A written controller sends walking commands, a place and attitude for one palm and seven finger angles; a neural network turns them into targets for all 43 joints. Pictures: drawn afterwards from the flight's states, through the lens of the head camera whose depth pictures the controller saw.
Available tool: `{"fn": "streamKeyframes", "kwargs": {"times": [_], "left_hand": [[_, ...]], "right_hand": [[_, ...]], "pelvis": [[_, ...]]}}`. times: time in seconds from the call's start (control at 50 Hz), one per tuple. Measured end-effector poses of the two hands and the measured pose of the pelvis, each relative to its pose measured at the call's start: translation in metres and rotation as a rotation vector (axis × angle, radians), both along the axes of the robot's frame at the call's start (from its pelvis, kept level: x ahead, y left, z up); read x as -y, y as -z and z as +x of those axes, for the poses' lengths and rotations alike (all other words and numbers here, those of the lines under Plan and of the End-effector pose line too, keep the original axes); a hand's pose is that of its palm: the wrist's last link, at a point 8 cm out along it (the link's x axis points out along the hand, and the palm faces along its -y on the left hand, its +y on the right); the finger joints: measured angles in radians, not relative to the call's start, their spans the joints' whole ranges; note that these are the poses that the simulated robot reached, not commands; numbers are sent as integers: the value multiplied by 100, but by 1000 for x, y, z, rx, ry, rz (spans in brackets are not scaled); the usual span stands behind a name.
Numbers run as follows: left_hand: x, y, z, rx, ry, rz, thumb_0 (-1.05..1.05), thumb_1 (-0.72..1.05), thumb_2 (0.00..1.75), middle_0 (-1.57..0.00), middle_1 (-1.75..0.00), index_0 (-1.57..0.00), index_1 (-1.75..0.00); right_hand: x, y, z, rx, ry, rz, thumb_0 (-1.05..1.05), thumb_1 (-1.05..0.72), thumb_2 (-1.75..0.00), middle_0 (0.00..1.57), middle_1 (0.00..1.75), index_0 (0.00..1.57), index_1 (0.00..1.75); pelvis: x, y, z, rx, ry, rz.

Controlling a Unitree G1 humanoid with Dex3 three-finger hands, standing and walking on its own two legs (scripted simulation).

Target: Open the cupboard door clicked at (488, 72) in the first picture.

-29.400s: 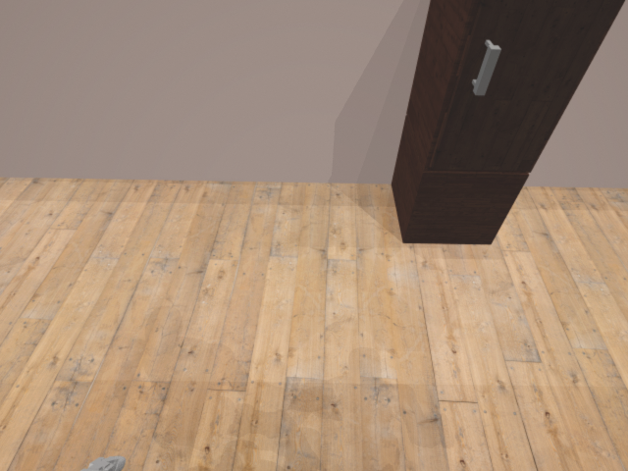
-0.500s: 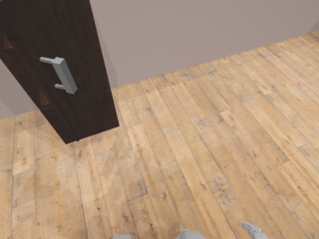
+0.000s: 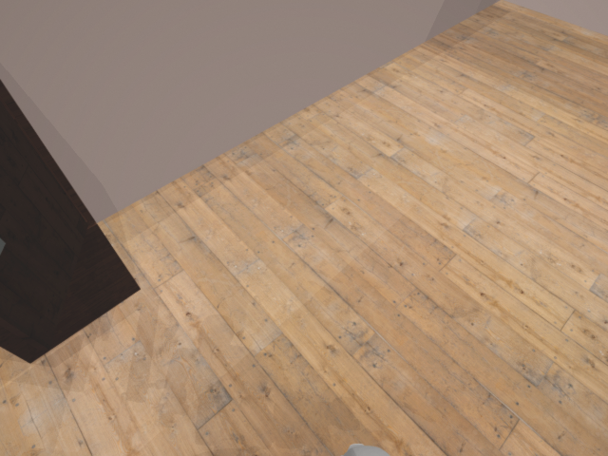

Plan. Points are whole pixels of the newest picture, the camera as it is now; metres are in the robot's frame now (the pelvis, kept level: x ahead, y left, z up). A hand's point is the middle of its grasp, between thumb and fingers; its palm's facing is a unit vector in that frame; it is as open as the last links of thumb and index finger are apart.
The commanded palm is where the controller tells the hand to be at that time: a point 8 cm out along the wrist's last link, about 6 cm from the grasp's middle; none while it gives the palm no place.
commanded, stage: walk to a spot facing it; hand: left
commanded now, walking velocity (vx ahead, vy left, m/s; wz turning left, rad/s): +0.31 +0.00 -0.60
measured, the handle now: out of the picture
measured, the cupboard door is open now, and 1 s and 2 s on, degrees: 52 52 52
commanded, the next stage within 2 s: turn to face it in 1.64 s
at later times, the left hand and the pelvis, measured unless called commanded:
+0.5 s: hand (250, 389) +0.24 +0.10 -0.16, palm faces -0.27 -0.95 -0.17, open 7.4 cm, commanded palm none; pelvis +0.13 -0.06 +0.01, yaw -16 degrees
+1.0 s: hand (322, 281) +0.44 -0.02 -0.16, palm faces -0.33 -0.92 -0.19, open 7.3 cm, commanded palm none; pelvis +0.32 -0.17 +0.01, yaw -21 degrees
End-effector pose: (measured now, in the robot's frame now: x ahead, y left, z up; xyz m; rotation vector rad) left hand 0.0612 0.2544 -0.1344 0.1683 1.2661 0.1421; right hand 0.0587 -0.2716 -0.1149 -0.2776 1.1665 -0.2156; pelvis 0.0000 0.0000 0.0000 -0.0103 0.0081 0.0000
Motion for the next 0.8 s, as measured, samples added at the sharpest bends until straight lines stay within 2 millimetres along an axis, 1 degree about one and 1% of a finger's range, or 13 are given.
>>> {"fn": "streamKeyframes", "kwargs": {"times": [0.08,0.16,0.24,0.28,0.3,0.34,0.46,0.52,0.56,0.6,0.64,0.72,0.8], "left_hand": [[11,-12,44,53,61,-24,1,91,90,-20,-30,-20,-30],[35,-24,96,108,145,-31,1,91,90,-20,-30,-19,-30],[67,-23,151,157,245,-12,1,91,90,-20,-30,-19,-30],[80,-16,172,205,264,6,1,91,90,-20,-30,-19,-30],[85,-15,177,206,266,10,1,91,90,-20,-30,-20,-30],[94,-14,180,178,275,14,1,91,90,-20,-30,-20,-30],[108,-8,180,42,300,-21,1,91,90,-20,-30,-20,-30],[106,3,188,-12,295,-43,1,91,90,-20,-30,-20,-30],[105,12,200,-39,302,-47,1,91,90,-20,-30,-20,-30],[108,12,218,-51,318,-43,1,91,90,-20,-30,-20,-30],[116,6,243,-34,331,-42,1,91,90,-20,-30,-20,-30],[146,-11,299,37,364,-53,1,91,90,-20,-30,-19,-30],[185,-16,356,103,422,-48,1,91,90,-20,-30,-19,-30]], "right_hand": [[-1,-7,-43,-111,59,22,0,-91,-90,20,30,20,30],[2,-6,-79,-218,144,60,0,-91,-90,20,30,20,30],[14,8,-100,-280,240,103,0,-90,-90,20,30,20,30],[24,22,-101,-307,275,118,0,-90,-90,20,30,20,30],[28,25,-95,-312,287,121,0,-91,-90,20,30,20,30],[37,25,-73,-282,303,117,1,-91,-90,20,30,20,30],[52,5,32,-48,305,95,1,-91,-90,20,29,20,29],[53,0,80,59,291,76,0,-91,-90,20,29,20,29],[53,3,101,107,292,55,0,-91,-90,20,30,20,29],[49,2,108,102,307,63,0,-91,-90,20,29,20,29],[44,1,106,58,325,85,0,-91,-90,20,29,20,29],[39,2,85,-89,379,137,0,-92,-90,20,30,20,30],[45,12,62,-226,457,192,0,-92,-90,20,30,20,30]], "pelvis": [[8,-12,12,-8,39,-8],[21,-16,29,-18,95,-12],[44,-5,52,-15,144,-3],[56,7,60,-12,162,24],[58,8,64,-5,170,16],[61,5,74,1,186,6],[65,-9,113,-2,259,12],[63,-5,140,3,293,1],[62,3,157,-1,318,-12],[67,1,171,2,334,0],[75,-5,185,-4,338,6],[92,-15,213,-15,354,4],[120,-10,243,-5,371,6]]}}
